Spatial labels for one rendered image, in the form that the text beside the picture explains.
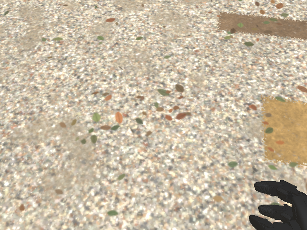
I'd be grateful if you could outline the robot right hand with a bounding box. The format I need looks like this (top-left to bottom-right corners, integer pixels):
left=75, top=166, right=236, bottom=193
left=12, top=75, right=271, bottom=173
left=248, top=179, right=307, bottom=230

